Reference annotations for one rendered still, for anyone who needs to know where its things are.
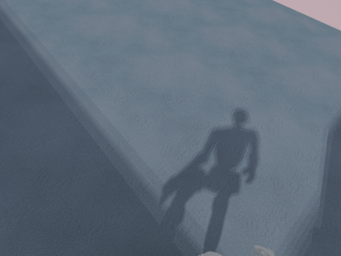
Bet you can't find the right robot hand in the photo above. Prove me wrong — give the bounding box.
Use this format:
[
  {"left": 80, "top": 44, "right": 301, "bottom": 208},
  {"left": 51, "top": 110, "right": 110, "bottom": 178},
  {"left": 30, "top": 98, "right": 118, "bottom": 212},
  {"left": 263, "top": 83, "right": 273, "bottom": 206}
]
[{"left": 254, "top": 245, "right": 275, "bottom": 256}]

